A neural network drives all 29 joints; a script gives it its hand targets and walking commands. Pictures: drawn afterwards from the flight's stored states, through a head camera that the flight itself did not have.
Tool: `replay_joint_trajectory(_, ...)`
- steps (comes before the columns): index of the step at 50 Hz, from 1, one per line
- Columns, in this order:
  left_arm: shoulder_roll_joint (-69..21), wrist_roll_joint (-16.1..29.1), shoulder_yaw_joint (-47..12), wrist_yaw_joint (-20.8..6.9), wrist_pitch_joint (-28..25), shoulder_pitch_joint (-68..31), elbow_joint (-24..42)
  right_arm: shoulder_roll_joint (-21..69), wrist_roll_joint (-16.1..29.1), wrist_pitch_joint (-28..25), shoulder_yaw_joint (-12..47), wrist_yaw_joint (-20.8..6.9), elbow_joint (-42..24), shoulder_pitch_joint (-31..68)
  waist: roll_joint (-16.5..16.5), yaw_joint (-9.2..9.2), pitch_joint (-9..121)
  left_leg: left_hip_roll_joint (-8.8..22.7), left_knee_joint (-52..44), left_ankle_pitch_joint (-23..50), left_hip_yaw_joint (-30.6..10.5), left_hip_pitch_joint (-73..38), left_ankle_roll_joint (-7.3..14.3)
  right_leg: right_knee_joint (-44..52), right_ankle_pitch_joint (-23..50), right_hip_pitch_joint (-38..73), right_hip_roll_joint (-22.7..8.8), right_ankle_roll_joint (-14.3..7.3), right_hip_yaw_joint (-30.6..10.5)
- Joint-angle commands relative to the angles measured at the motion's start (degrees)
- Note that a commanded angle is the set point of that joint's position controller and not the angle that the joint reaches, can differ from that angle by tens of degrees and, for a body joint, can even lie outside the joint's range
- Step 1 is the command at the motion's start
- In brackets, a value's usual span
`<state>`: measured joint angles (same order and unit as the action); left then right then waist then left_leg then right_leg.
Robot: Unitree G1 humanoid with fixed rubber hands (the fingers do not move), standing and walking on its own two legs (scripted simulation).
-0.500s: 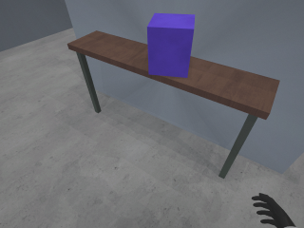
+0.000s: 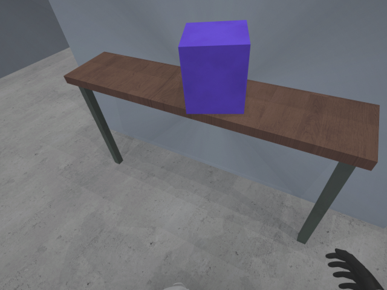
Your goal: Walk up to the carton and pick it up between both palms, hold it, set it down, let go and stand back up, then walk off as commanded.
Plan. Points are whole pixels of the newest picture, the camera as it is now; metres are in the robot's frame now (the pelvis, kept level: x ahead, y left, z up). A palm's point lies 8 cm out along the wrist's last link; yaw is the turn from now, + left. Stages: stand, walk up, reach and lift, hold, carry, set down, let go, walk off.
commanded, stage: walk up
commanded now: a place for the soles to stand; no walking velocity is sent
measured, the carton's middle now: (215, 68) +0.83 -0.07 +0.06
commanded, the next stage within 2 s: none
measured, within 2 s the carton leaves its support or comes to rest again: neither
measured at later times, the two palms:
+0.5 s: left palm out of the picture +0.15 +0.51 -0.11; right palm (265, 222) +0.30 -0.14 -0.06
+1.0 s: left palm out of the picture +0.29 +0.59 -0.13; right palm (217, 197) +0.38 -0.04 -0.06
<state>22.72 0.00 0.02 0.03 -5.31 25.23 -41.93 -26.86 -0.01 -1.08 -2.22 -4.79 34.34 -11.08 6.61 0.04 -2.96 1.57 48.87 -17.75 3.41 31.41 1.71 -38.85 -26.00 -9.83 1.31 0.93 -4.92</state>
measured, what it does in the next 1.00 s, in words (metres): steps to the left: left foot, then right foot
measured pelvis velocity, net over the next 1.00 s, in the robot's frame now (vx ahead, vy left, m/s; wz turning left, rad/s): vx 0.26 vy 0.28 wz -0.09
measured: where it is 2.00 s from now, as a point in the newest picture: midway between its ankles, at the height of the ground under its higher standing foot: (148, 280)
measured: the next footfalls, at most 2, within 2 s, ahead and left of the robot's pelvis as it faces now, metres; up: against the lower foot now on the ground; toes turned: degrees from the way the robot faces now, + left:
left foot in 0.04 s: +0.19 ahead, +0.08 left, +0.00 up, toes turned +3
right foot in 0.30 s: +0.09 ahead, -0.06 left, +0.00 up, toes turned +2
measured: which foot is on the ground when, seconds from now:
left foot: up 0.00-0.02, down 0.04-0.26, up 0.28-0.44, down 0.46-0.80, up 0.82-0.98, down 1.00-1.00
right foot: down 0.00-0.04, up 0.06-0.28, down 0.30-0.46, up 0.48-0.78, down 0.80-0.98, up 1.00-1.00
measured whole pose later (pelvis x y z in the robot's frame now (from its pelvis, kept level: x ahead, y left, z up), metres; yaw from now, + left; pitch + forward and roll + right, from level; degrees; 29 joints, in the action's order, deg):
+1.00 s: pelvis +0.26 +0.28 -0.01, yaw -5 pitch -4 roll -5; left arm 22.1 0.0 0.1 3.2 -1.5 22.6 -47.3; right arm -23.4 0.0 -2.9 -5.0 -1.1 35.5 -12.1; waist 2.7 -1.7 -7.7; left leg -1.7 48.8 -31.2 -0.6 21.1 0.3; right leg -46.3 -23.1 -18.2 3.2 -0.8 -4.7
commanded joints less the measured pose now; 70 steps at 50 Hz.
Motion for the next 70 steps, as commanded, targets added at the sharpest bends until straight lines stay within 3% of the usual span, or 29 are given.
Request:
replay_joint_trajectory(1,7.0,-0.3,4.6,1.5,-0.9,1.0,3.7,-14.9,-2.4,-3.7,-9.3,2.8,2.1,-16.8,10.8,9.34,8.8,19.1,-32.8,-21.1,-32.9,-40.6,-5.8,-32.7,-2.6,-35.4,5.2,-3.4,-2.9)
replay_joint_trajectory(4,16.1,-0.6,6.4,0.8,2.3,13.6,-3.1,-16.0,-0.9,-2.5,-9.5,3.4,-2.4,0.4,9.4,-0.66,7.1,17.1,-51.1,-30.1,-27.3,-19.4,-20.8,-30.9,3.8,-18.7,1.9,-3.7,2.8)
replay_joint_trajectory(8,18.8,-0.4,9.6,1.5,4.5,34.2,-8.5,-10.5,-3.6,1.0,-10.0,3.7,-7.9,18.3,20.7,-11.97,6.0,-4.7,-40.7,34.4,11.9,-6.3,-40.2,-3.1,-9.0,12.6,2.6,0.9,19.5)
replay_joint_trajectory(10,16.8,0.4,10.6,4.0,3.9,35.6,-9.6,-7.7,-3.7,2.8,-9.2,3.9,-9.9,26.6,1.9,-20.37,2.0,-3.9,4.5,52.2,6.3,-1.9,-21.4,25.7,3.4,17.1,-6.1,-6.2,12.8)
replay_joint_trajectory(12,16.7,-0.7,9.4,6.1,2.1,10.9,-2.5,-2.4,-0.6,2.2,-5.8,2.8,-9.4,12.7,-27.5,-7.46,0.9,-3.1,21.0,-8.9,-9.9,14.1,-1.2,19.1,26.5,16.1,-16.5,-13.5,-28.3)
replay_joint_trajectory(14,16.2,-1.4,8.7,5.9,0.7,0.7,1.6,-6.9,-0.7,1.9,-7.3,1.6,-8.3,8.9,-14.7,-1.82,0.0,4.6,22.0,-17.6,-24.8,0.8,2.5,15.5,20.3,-5.0,-24.0,-17.4,-34.1)
replay_joint_trajectory(17,20.5,-3.4,7.1,5.2,-1.4,-15.2,5.1,-9.8,-0.4,2.6,-8.2,-0.9,-2.7,-2.7,-15.0,10.11,-2.2,2.2,13.6,-13.2,-17.5,-13.6,4.4,19.7,-14.5,-27.6,-16.1,-13.3,-24.6)
replay_joint_trajectory(20,15.1,-2.6,6.0,3.5,-0.8,-10.8,3.4,-11.8,-0.3,-0.3,-8.9,1.3,5.3,-15.8,-4.6,15.24,1.7,3.0,-26.4,-6.5,-14.5,-41.0,1.5,-16.6,8.7,-31.6,-2.9,-6.0,-9.4)
replay_joint_trajectory(22,10.1,-1.5,3.4,3.3,-0.1,2.9,0.9,-15.8,-1.4,-1.4,-9.5,3.8,4.3,-13.4,9.0,8.02,4.0,16.9,-25.1,12.0,-34.5,-40.6,-8.1,-39.0,-6.5,-37.6,5.3,-2.0,-5.2)
replay_joint_trajectory(25,13.8,-1.3,5.1,2.9,1.3,4.1,-1.7,-15.8,0.2,-2.4,-8.7,4.4,1.3,-5.7,3.7,3.12,2.7,21.0,-34.8,13.2,-41.2,-26.1,-10.3,-43.7,1.8,-32.5,1.1,-3.2,-8.3)
replay_joint_trajectory(31,12.1,0.2,5.5,1.9,2.9,3.8,-3.0,-6.8,-1.6,-2.0,-7.6,5.4,-1.1,-0.2,9.3,-1.36,-5.2,-1.2,-30.6,54.3,1.0,-16.8,-25.4,-25.8,5.0,-16.7,2.8,-2.2,5.5)
replay_joint_trajectory(34,11.9,0.2,5.9,2.2,2.9,6.2,-3.5,-7.3,-2.5,-0.5,-7.9,5.4,-3.6,4.8,7.5,-4.48,-3.5,-4.6,-21.4,60.7,6.7,-17.0,-20.5,-3.3,4.8,-6.1,4.3,-0.8,16.3)
replay_joint_trajectory(37,12.2,-0.3,7.6,4.2,2.2,22.0,-7.8,-2.6,0.6,-0.2,-5.9,5.6,-5.1,7.8,-23.6,-17.77,8.0,-8.4,31.1,23.1,2.0,-12.2,-6.6,22.1,47.3,17.2,-1.6,-9.3,5.4)
replay_joint_trajectory(38,13.0,-0.9,8.0,4.8,2.4,18.9,-6.5,-0.5,1.5,-0.6,-4.4,5.2,-6.3,5.8,-29.1,-14.68,9.0,-8.9,32.6,-16.4,-5.1,4.9,-4.7,12.5,44.9,26.9,-6.5,-14.4,-11.7)
replay_joint_trajectory(40,11.6,-1.5,7.6,4.6,3.3,4.7,-1.8,-5.8,1.0,-1.3,-5.3,4.7,-4.4,1.7,-10.3,-7.31,5.7,-1.7,29.9,-15.7,-15.3,0.3,-0.8,14.6,20.8,6.8,-13.9,-18.2,-27.9)
replay_joint_trajectory(43,18.6,-1.7,7.5,3.5,1.5,-14.0,4.0,-9.8,0.4,-1.5,-7.1,3.7,-2.5,-2.7,-14.9,3.0,-7.2,4.6,19.4,-28.8,-24.8,-1.7,3.5,16.7,4.5,-16.9,-26.3,-21.5,-41.7)
replay_joint_trajectory(45,18.1,-2.4,7.4,2.9,1.6,-17.9,5.5,-9.9,0.8,-2.4,-7.0,3.8,1.0,-7.9,-16.9,6.61,-9.2,8.3,-5.5,-28.2,-27.0,-18.8,4.7,9.9,1.5,-32.0,-19.2,-16.5,-32.2)
replay_joint_trajectory(46,16.0,-2.4,6.9,2.4,2.1,-18.5,4.2,-10.1,0.7,-3.2,-8.0,4.4,5.4,-16.7,-14.3,11.99,-7.2,8.1,-23.7,-15.8,-26.6,-37.4,3.3,-3.3,4.1,-41.3,-10.2,-10.4,-23.1)
replay_joint_trajectory(48,9.3,-3.0,5.1,1.8,3.2,-3.3,0.5,-15.2,0.6,-3.5,-9.9,5.9,5.9,-14.7,2.1,6.2,-4.9,19.5,-35.8,-3.7,-41.0,-36.8,-11.2,-34.0,0.1,-42.0,9.8,-2.8,-10.5)
replay_joint_trajectory(52,15.6,-3.3,7.7,-0.1,6.5,11.3,-5.2,-14.1,0.6,-2.7,-10.1,7.8,0.9,0.9,6.2,-3.02,1.5,17.3,-43.7,1.5,-26.5,-20.2,-25.7,-30.3,1.6,-19.7,5.3,-1.9,-5.1)
replay_joint_trajectory(56,18.1,-2.8,10.9,0.1,8.7,37.0,-11.7,-8.9,-2.9,-0.2,-10.5,7.6,-3.4,25.0,23.3,-21.26,-2.9,-8.4,-24.6,74.5,15.5,0.0,-48.9,-3.7,-7.5,18.0,5.2,-3.2,15.6)
replay_joint_trajectory(57,18.8,-2.0,12.1,1.4,8.2,42.4,-12.3,-8.3,-2.5,0.3,-10.4,8.1,-5.6,30.6,12.6,-28.87,-2.5,-13.5,15.2,82.6,15.2,2.8,-39.5,13.2,-3.7,22.8,-2.6,-9.9,15.1)
replay_joint_trajectory(58,17.6,-1.4,12.6,2.4,6.5,34.4,-9.5,-5.0,1.0,-0.2,-8.6,8.9,-4.9,23.7,-19.2,-29.7,-2.1,-15.1,48.8,48.9,6.6,7.5,-25.2,26.5,18.5,24.0,-9.1,-18.3,-1.8)
replay_joint_trajectory(59,16.2,-1.4,11.3,3.0,5.6,19.3,-4.1,-3.7,2.5,-0.5,-7.2,9.0,-4.9,16.7,-40.6,-20.77,-5.0,-10.3,59.0,-31.1,-11.4,18.8,-11.0,18.7,35.8,18.4,-17.0,-22.8,-31.0)
replay_joint_trajectory(60,10.2,-1.8,8.2,2.8,5.9,2.1,1.2,-4.4,1.0,-1.4,-6.0,9.4,-2.5,5.4,-19.7,-7.38,-7.5,1.2,33.2,-33.0,-28.3,0.6,0.3,10.7,37.6,-6.9,-15.3,-17.3,-34.0)
replay_joint_trajectory(63,10.1,-4.6,6.0,1.3,6.6,-15.5,6.5,-10.5,0.9,-2.3,-8.0,8.4,3.8,-17.7,-12.6,7.89,0.1,12.1,14.6,-26.3,-31.7,-35.8,12.9,-0.5,24.9,-38.5,-5.9,-9.0,-8.6)
replay_joint_trajectory(64,14.2,-6.0,5.8,1.3,5.1,-28.2,9.7,-10.4,1.0,-1.9,-9.4,7.3,6.1,-27.1,-17.0,18.66,-2.3,9.9,-2.5,-17.0,-24.0,-37.1,10.9,-4.6,27.7,-43.7,-7.3,-9.5,-13.1)
replay_joint_trajectory(67,10.0,-4.0,5.6,0.6,5.6,-11.1,6.2,-11.3,1.0,-2.1,-9.8,9.0,9.1,-21.3,3.5,10.9,-0.6,6.9,-22.9,13.4,-10.7,-41.0,-6.2,-23.1,-1.2,-35.0,5.7,-5.3,-11.9)
replay_joint_trajectory(70,12.8,-4.4,6.6,-0.2,8.4,10.8,1.0,-18.3,-0.4,-2.7,-10.1,10.3,4.7,-5.7,3.6,-1.46,4.3,25.1,-33.9,-18.6,-39.3,-23.3,-4.1,-38.7,-2.8,-31.1,4.3,-3.3,-9.9)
